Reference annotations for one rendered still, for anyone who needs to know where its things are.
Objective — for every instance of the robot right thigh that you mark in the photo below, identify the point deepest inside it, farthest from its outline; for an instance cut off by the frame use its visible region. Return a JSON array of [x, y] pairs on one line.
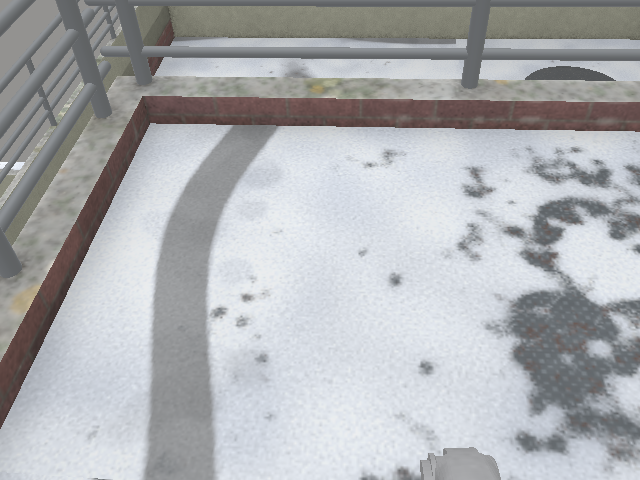
[[458, 464]]

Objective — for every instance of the right robot shin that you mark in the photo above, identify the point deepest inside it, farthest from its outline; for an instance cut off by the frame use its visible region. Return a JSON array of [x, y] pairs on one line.
[[493, 460]]

